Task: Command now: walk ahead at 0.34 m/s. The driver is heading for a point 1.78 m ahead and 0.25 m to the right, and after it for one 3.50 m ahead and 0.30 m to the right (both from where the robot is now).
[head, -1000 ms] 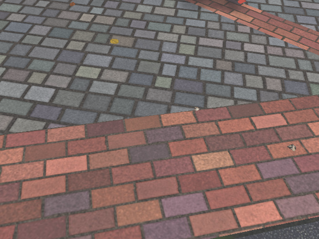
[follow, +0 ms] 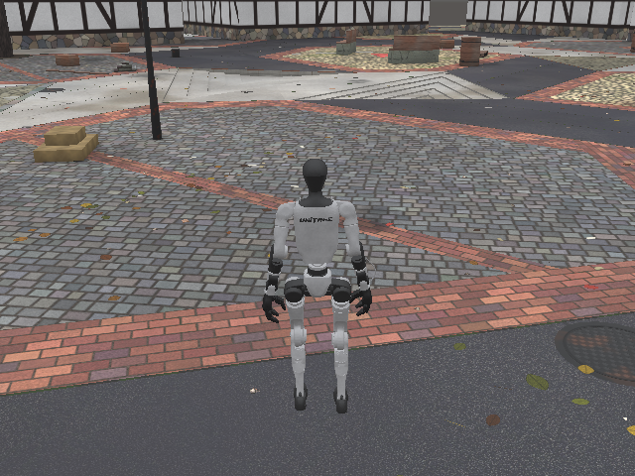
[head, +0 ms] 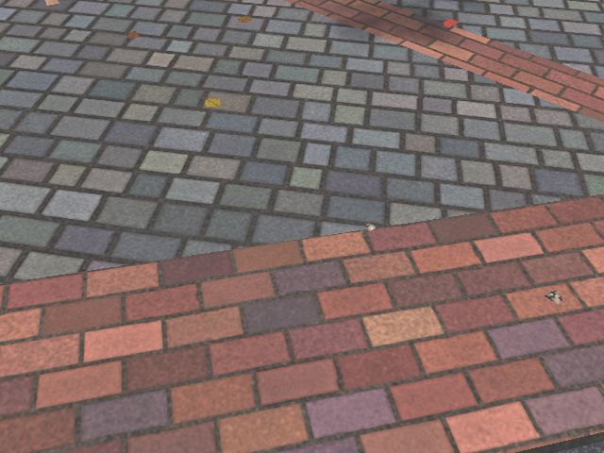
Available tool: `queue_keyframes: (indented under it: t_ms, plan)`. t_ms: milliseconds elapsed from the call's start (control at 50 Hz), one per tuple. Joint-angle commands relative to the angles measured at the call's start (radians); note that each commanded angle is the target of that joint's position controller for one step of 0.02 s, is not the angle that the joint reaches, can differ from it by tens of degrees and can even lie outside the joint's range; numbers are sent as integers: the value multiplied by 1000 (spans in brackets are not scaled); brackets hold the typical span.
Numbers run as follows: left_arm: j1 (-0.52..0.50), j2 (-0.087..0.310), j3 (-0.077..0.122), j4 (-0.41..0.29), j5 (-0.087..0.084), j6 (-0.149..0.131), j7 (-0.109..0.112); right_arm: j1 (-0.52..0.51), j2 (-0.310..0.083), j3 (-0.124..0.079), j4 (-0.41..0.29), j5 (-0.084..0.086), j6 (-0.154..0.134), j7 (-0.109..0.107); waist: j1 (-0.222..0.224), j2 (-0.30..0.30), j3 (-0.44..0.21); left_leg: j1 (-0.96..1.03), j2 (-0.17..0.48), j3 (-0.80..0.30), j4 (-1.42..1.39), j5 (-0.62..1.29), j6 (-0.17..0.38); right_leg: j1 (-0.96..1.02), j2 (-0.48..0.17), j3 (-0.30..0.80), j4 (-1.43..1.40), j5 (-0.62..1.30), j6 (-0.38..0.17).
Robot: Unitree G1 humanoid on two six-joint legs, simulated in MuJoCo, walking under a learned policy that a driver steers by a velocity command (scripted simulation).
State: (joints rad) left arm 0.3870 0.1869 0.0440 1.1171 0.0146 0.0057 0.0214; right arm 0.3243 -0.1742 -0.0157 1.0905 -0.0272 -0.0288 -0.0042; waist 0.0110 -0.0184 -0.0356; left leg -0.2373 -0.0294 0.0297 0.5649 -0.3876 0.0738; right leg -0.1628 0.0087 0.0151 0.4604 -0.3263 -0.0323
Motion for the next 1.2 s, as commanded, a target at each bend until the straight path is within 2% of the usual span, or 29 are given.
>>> queue_keyframes:
  t_ms: [20,40,60,80,100,140,220,300,360,400,440,460,480,500,520,540,600,700,800,880,940,980,1000,1020,1040,1060,1100,1160,1200]
  plan:
    - [-152,110,26,-84,-3,-20,-3,210,-40,-16,23,7,-34,-4,-134,-15,195,271,18,-58,-196,-34,33,-412,-115,153,-73,-342,-97]
    - [-180,30,6,-119,-8,-33,-12,326,-131,-38,46,1,-42,-17,-163,227,155,391,242,-422,-394,-283,82,-554,13,-17,247,-232,-48]
    - [-208,52,8,-152,17,-41,-19,375,-195,-57,61,6,-36,-14,-159,278,187,357,386,-670,-494,-439,148,-668,32,-61,432,-209,-53]
    - [-219,91,17,-159,33,-49,-29,287,-162,-51,36,0,-34,-15,-102,166,235,264,392,-656,-485,-422,169,-668,-33,-9,535,-124,-64]
    - [-209,78,15,-150,26,-58,-41,213,-133,-43,6,1,-43,-12,-62,107,235,222,351,-568,-488,-329,153,-646,-56,3,561,-46,-63]
    - [-186,70,17,-133,24,-68,-56,156,-102,-33,-19,10,-63,-14,-24,77,197,226,277,-401,-497,-78,119,-595,-80,-10,551,63,-40]
    - [-264,54,15,-166,24,-52,-61,240,-69,-17,13,11,-80,-17,-31,95,161,277,221,-223,-450,337,114,-616,-67,-69,514,149,-6]
    - [-447,31,-4,-248,11,-48,-60,259,-82,-12,16,8,-81,-19,-61,119,180,228,196,-139,-436,552,116,-527,-36,-125,285,215,0]
    - [-475,50,-4,-277,4,-48,-55,257,-108,-16,21,8,-83,-22,-52,136,177,243,221,-119,-414,690,109,-408,-12,-146,161,227,-42]
    - [-381,82,10,-258,3,-54,-41,225,-130,-21,19,9,-86,-23,2,131,124,277,231,-87,-290,982,85,-262,30,-154,125,202,-82]
    - [-101,125,38,-169,2,-70,-24,199,-153,-28,16,12,-80,-22,120,100,-25,251,195,-40,43,1072,53,50,63,-154,38,224,-122]
    - [53,188,59,-135,25,-78,-14,205,-129,-22,-2,16,-79,-17,168,45,-121,67,155,-22,307,772,43,289,-99,20,19,76,-157]
    - [111,280,79,-133,47,-76,-17,324,3,-1,-21,47,-74,-3,100,-191,-251,-276,-22,22,720,-3,1,535,-418,553,-80,-78,-297]
    - [42,242,74,-134,6,-65,-30,257,-101,-30,-19,23,-71,-2,96,-79,-222,-363,-20,-98,827,-64,23,441,-401,714,-219,-177,-302]
    - [-83,191,58,-154,-4,-68,-32,152,-111,-37,-60,15,-71,1,45,-49,-49,-413,45,-92,810,38,32,286,-372,538,-237,-189,-267]
    - [-139,127,42,-162,-3,-79,-36,89,-101,-35,-74,10,-77,4,29,13,28,-382,80,-87,753,107,33,148,-330,421,-269,-58,-241]
    - [-110,56,15,-121,3,-103,-26,105,-47,-36,-71,-14,-45,17,-43,-15,72,-255,122,-78,631,132,14,-28,-240,215,-302,193,-189]
    - [6,92,13,-87,-1,-117,-20,-76,-54,-38,-139,-16,-16,31,-34,-20,124,-395,146,-18,464,244,-27,0,-197,97,-346,332,-183]
    - [101,87,1,-72,-4,-117,-18,-295,-40,-23,-212,3,-19,38,22,-32,144,-391,110,42,169,396,-43,73,-164,26,-340,507,-147]
    - [169,95,0,-46,4,-113,-8,-393,-52,-21,-248,7,-25,35,51,-43,150,-394,77,64,51,388,-17,216,-197,20,-301,617,-152]
    - [148,112,4,-41,13,-109,2,-367,-72,-30,-254,7,-38,29,15,-53,132,-311,38,74,-11,282,28,291,-224,2,-200,851,-147]
    - [123,133,10,-41,14,-104,3,-174,-106,-50,-194,4,-49,14,-68,-59,32,-79,-24,95,-68,234,70,288,-210,-21,24,1053,-124]
    - [102,131,8,-50,6,-102,1,0,-139,-67,-141,-9,-59,4,-143,-40,-56,159,12,55,-109,279,103,170,-178,-47,225,934,-106]
    - [122,73,-8,-89,-20,-105,-8,162,-234,-93,-116,-37,-63,-8,-173,83,-194,462,269,-255,-117,185,180,-109,-103,-94,557,544,-75]
    - [203,53,-2,-86,-42,-105,-17,172,-263,-106,-110,-17,-47,2,-130,248,-309,609,469,-707,-253,171,308,-371,80,-65,886,-188,-50]
    - [108,123,18,-99,-17,-98,-12,60,-220,-95,-126,7,-39,10,-95,80,-174,496,413,-609,-280,114,268,-469,6,36,922,-121,-68]
    - [-7,82,15,-130,-5,-103,-18,-71,-112,-65,-138,10,-52,14,-39,16,34,220,333,-378,-355,221,198,-448,-67,34,808,8,-68]
    - [22,39,15,-123,27,-65,-31,-20,-56,-42,-92,12,-77,6,21,49,78,76,247,-218,-388,423,138,-337,-96,22,704,42,-43]
    - [-15,37,15,-141,29,-49,-41,9,-100,-50,-79,16,-86,2,33,62,80,72,234,-177,-418,411,148,-378,-104,-1,655,78,-22]
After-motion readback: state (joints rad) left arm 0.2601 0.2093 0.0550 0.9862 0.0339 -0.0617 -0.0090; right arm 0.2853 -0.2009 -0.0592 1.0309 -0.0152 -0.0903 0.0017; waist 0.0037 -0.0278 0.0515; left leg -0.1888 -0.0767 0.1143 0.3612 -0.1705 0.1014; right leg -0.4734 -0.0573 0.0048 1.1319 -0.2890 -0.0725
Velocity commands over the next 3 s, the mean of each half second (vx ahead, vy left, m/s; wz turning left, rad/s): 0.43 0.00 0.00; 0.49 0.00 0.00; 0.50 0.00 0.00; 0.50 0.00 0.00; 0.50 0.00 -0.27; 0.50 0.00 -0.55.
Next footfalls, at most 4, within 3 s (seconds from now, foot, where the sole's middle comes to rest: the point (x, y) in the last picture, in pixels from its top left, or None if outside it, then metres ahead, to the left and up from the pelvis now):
0.46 right None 0.38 -0.09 -0.78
1.00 left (279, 398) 0.70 0.07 -0.78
1.56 right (350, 298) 1.00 -0.11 -0.78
2.12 left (290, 217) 1.31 0.06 -0.78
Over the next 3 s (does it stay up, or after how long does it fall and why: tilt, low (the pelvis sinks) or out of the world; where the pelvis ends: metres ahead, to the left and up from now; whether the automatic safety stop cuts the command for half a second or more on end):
stays up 1.59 -0.12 0.00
